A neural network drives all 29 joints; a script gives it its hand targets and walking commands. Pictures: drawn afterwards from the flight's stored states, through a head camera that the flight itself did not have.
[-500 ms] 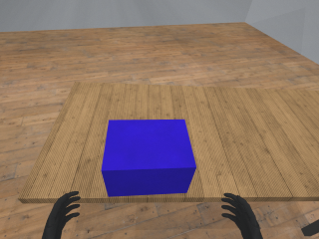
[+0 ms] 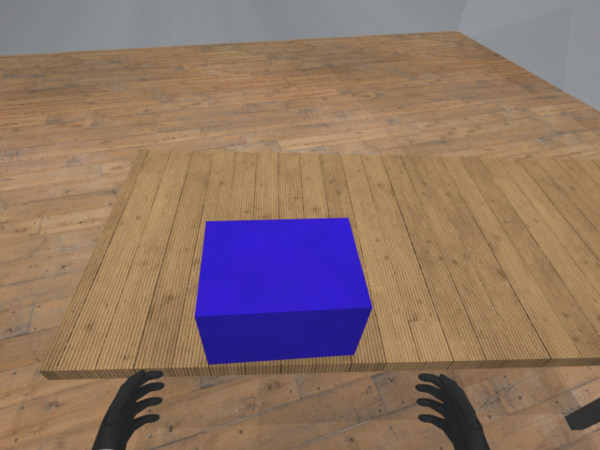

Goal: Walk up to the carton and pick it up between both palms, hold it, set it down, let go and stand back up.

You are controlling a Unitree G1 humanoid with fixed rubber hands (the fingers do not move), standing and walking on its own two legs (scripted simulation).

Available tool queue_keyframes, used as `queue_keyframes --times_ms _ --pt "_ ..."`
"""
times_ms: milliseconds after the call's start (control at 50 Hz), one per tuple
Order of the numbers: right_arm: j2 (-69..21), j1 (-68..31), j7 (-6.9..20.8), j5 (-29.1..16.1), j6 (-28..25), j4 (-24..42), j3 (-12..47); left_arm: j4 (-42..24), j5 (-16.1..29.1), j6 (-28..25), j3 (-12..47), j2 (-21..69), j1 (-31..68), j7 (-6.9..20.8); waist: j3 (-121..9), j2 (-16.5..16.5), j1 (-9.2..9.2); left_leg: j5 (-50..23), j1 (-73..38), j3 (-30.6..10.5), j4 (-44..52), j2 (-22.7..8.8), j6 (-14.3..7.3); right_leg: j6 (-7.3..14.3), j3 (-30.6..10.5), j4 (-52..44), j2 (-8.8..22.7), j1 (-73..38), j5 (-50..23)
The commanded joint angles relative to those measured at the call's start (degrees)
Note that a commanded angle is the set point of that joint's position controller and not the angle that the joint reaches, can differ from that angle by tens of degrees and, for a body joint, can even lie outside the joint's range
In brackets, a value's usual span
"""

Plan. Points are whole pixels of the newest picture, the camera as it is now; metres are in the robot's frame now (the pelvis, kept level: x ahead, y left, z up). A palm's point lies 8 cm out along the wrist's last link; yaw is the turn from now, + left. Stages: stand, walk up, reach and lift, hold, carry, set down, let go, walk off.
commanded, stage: set down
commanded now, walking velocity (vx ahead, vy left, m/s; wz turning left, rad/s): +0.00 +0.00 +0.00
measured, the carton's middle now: (280, 288) +0.40 +0.04 -0.07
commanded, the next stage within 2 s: let go in 0.98 s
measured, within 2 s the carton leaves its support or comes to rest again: neither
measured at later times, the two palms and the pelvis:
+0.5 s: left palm (115, 432) +0.16 +0.24 -0.06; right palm (461, 447) +0.16 -0.21 -0.06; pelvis +0.00 +0.00 +0.00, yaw +0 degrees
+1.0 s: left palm (132, 436) +0.16 +0.23 -0.08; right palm out of the picture +0.14 -0.22 -0.07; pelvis -0.01 +0.00 +0.00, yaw -1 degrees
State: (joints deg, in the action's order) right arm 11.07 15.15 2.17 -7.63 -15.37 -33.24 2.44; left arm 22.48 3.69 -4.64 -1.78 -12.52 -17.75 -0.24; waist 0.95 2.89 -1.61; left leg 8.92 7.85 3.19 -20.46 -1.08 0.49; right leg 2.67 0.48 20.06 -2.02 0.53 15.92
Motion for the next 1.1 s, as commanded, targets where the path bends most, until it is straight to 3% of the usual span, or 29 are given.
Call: queue_keyframes --times_ms 0,20,40,60,140,160,220,240,260,320,360,420,460,480,500,520,540,560,620,640,660,680,700,740,800,820,880,900,1080 --pt "6.1 -3.6 0.2 1.1 -0.7 7.0 -2.6 -6.8 0.7 -0.6 -2.9 -5.7 3.8 -1.1 0.5 -0.9 -0.62 -8.7 -14.4 -1.1 0.1 0.4 0.3 -0.6 -1.8 -7.6 2.8 20.0 -6.3" --pt "6.0 -3.2 0.0 1.4 -0.3 6.0 -3.1 -4.8 -0.1 0.3 -2.2 -6.2 3.3 -1.1 0.4 -1.1 0.97 -9.1 -15.6 -1.9 0.1 0.1 0.3 -0.8 -1.8 -7.8 2.8 19.3 -6.9" --pt "6.7 -4.1 0.6 1.6 0.4 1.7 -2.5 -2.0 -1.6 1.3 -2.6 -5.1 2.8 -1.1 3.1 -4.2 -0.05 -9.1 -14.3 -1.4 0.5 0.6 0.8 -0.6 -1.9 -7.8 3.1 19.8 -6.7" --pt "5.6 -3.0 0.3 1.6 -0.1 6.5 -1.9 -4.0 -0.5 1.0 -2.6 -5.4 2.7 -0.3 -0.1 -0.3 0.48 -9.0 -15.2 -1.8 -0.1 0.5 -0.2 -1.1 -1.9 -7.8 2.9 18.4 -8.2" --pt "7.0 -4.4 -0.4 1.9 -0.1 7.9 -3.6 -6.3 -0.9 1.8 -2.0 -6.0 3.8 -0.7 -2.9 -2.4 0.31 -11.3 -16.5 -1.4 -0.3 0.3 0.4 -1.2 -0.9 -7.2 2.4 19.3 -10.6" --pt "6.3 -4.4 -0.1 2.7 0.8 2.5 -3.0 -3.0 -2.1 2.7 -2.9 -5.0 3.4 -0.3 0.1 -3.9 0.24 -10.6 -15.0 -1.0 -0.2 0.6 0.8 -0.8 -1.4 -7.6 2.5 19.6 -9.4" --pt "6.0 -4.3 -0.7 2.4 0.1 7.6 -3.0 -9.2 -0.1 1.9 -2.6 -6.8 5.4 -0.4 -5.0 -2.9 0.28 -11.7 -16.4 -1.0 -1.1 0.5 0.5 -1.4 -1.1 -6.9 2.5 19.0 -11.6" --pt "5.8 -3.8 -0.8 3.0 1.2 2.3 -2.8 -4.3 -1.4 3.1 -2.3 -5.7 5.1 0.1 -1.9 -3.1 1.97 -11.1 -16.7 -1.1 -1.1 0.5 0.7 -1.4 -1.3 -7.0 2.6 19.6 -12.2" --pt "4.7 -4.3 -1.3 3.1 0.1 7.1 -2.2 -7.2 -0.8 2.1 -3.4 -7.1 4.6 0.1 -2.7 -1.4 0.67 -12.0 -15.1 -1.0 -1.4 0.8 0.4 -2.1 -1.2 -6.5 2.6 18.1 -14.5" --pt "4.3 -4.3 -1.7 3.4 0.9 2.1 -1.6 -2.9 -1.5 3.6 -2.7 -6.9 5.7 0.8 -1.3 -2.3 2.22 -11.3 -15.7 -1.1 -1.5 0.8 0.4 -2.2 -1.4 -6.9 3.0 18.9 -15.4" --pt "5.1 -3.3 -1.3 2.3 0.6 5.2 -0.8 -5.9 -2.9 3.6 -4.4 -6.6 3.5 0.3 -1.9 -4.4 0.23 -14.5 -17.2 -1.4 -1.8 0.5 1.0 -1.8 -1.0 -6.2 2.5 19.1 -16.6" --pt "5.5 -3.4 -0.8 2.3 0.0 2.1 -2.5 -7.1 -2.7 3.8 -2.5 -6.1 3.6 0.1 -2.9 -6.7 1.43 -16.2 -16.7 -1.4 -2.1 0.7 1.8 -1.2 -0.2 -6.4 1.8 18.4 -16.1" --pt "5.8 -4.0 -1.4 4.3 0.4 -0.1 -1.8 -0.7 -3.1 5.2 -2.9 -4.8 3.7 1.5 -1.7 -2.7 1.92 -15.8 -17.2 -1.1 -2.1 0.5 0.9 -1.8 0.0 -6.6 1.3 18.9 -19.0" --pt "6.2 -4.2 -1.3 3.2 -0.5 3.5 -1.8 -6.0 -2.3 4.6 -3.4 -5.4 4.0 1.2 -4.2 -4.1 1.23 -17.7 -18.8 -1.3 -2.1 0.3 1.2 -1.7 -0.1 -6.4 1.3 18.0 -18.1" --pt "5.7 -4.3 -1.9 5.5 0.7 -4.0 -2.1 3.5 -3.3 6.4 -3.4 -5.3 4.4 2.0 1.6 -1.6 2.5 -15.1 -16.3 -1.0 -2.3 0.6 1.2 -2.5 -0.6 -6.5 2.3 19.8 -19.1" --pt "6.4 -3.6 -1.5 3.8 -0.8 2.4 -2.0 -4.8 -2.6 4.9 -3.6 -6.2 4.0 1.3 -4.5 -4.0 1.94 -19.5 -18.0 -1.2 -3.1 0.6 1.4 -2.2 0.4 -5.1 1.5 17.6 -24.1" --pt "6.3 -4.6 -1.4 4.8 0.4 -2.9 -1.5 1.4 -4.4 6.3 -4.0 -5.6 4.5 1.8 -1.3 -4.3 1.27 -17.1 -17.7 -1.0 -2.2 0.3 1.3 -2.1 -0.6 -6.1 1.9 18.6 -18.7" --pt "5.2 -5.0 -2.0 4.6 -0.4 3.0 -1.9 -5.1 -2.2 5.0 -4.7 -7.6 6.3 1.8 -3.6 -1.7 1.31 -17.2 -16.7 -1.0 -2.9 0.4 0.8 -2.5 -0.6 -6.2 2.1 17.1 -20.3" --pt "5.7 -4.9 -1.8 4.4 -0.8 2.6 -1.8 -3.6 -2.8 4.6 -4.2 -6.0 5.3 1.3 -5.2 -1.7 1.3 -18.1 -18.3 -1.1 -2.6 0.0 0.7 -2.3 0.3 -5.1 1.5 17.3 -22.8" --pt "5.6 -5.9 -1.7 5.6 -0.3 -3.1 -1.8 1.6 -3.3 5.5 -3.5 -5.5 7.1 1.5 -3.0 -1.8 1.84 -16.1 -18.0 -1.2 -2.7 0.1 1.1 -2.5 -0.2 -4.9 1.7 18.5 -21.5" --pt "5.0 -5.4 -1.7 4.5 -0.8 0.5 -1.0 -3.5 -3.4 4.7 -3.9 -6.6 7.4 1.4 -4.7 -1.6 1.82 -17.0 -17.8 -1.7 -2.8 0.1 0.7 -2.8 -0.2 -5.3 1.6 17.8 -20.8" --pt "4.9 -6.1 -1.8 6.1 0.1 -1.8 -1.5 1.2 -3.5 5.7 -2.7 -5.8 7.3 1.9 -1.5 -1.4 2.13 -12.0 -16.5 -1.2 -1.8 0.2 0.3 -2.6 -0.1 -5.9 1.8 20.1 -14.9" --pt "5.4 -6.2 -1.6 5.0 -0.2 0.2 -1.7 -3.5 -3.1 5.6 -3.4 -6.2 7.6 1.0 -4.1 -3.9 1.63 -14.4 -17.0 -1.3 -2.1 -0.2 0.9 -1.6 0.5 -4.6 1.5 18.2 -15.8" --pt "5.3 -7.3 -1.8 5.6 0.9 0.3 -1.6 -1.1 -3.3 7.1 -2.2 -5.9 7.7 1.6 -0.3 -3.4 2.13 -9.3 -17.4 -1.6 -1.0 -0.4 0.4 -1.7 0.2 -6.1 1.9 20.3 -12.1" --pt "4.7 -6.5 -2.4 7.0 1.2 -2.8 -2.0 0.8 -3.8 8.0 -2.8 -5.8 8.9 2.1 0.4 -1.5 2.4 -10.6 -15.8 -0.4 -2.1 0.2 -0.1 -2.5 -0.6 -5.9 2.0 20.5 -16.1" --pt "5.0 -7.3 -2.0 6.9 1.5 -2.9 -1.0 0.1 -4.6 8.2 -3.2 -6.0 9.6 1.6 -0.3 -4.4 2.19 -10.9 -16.3 -0.6 -2.3 0.3 0.4 -1.9 -0.7 -5.7 2.1 20.1 -14.4" --pt "3.6 -8.4 -2.4 7.6 2.7 -3.2 -2.0 0.5 -4.3 9.2 -2.1 -6.3 10.4 1.4 2.0 -2.4 3.01 -4.8 -14.7 -0.3 -0.9 0.2 -0.3 -2.0 -1.2 -6.3 2.6 21.7 -9.1" --pt "4.4 -9.3 -1.9 7.8 2.4 -4.4 -2.3 1.9 -4.6 9.3 -1.7 -5.7 11.1 0.8 1.1 -5.5 1.9 -4.9 -14.7 -0.1 -1.0 0.0 0.1 -1.9 -0.9 -5.3 2.5 21.5 -8.9" --pt "6.1 -10.0 -1.6 7.9 1.8 -1.4 -3.6 -1.6 -4.2 9.3 -2.0 -4.6 10.8 -0.1 -3.6 -0.8 2.08 -7.4 -14.7 -0.9 -2.7 -1.0 -0.7 -2.6 -1.0 -4.0 2.7 19.4 -12.0"
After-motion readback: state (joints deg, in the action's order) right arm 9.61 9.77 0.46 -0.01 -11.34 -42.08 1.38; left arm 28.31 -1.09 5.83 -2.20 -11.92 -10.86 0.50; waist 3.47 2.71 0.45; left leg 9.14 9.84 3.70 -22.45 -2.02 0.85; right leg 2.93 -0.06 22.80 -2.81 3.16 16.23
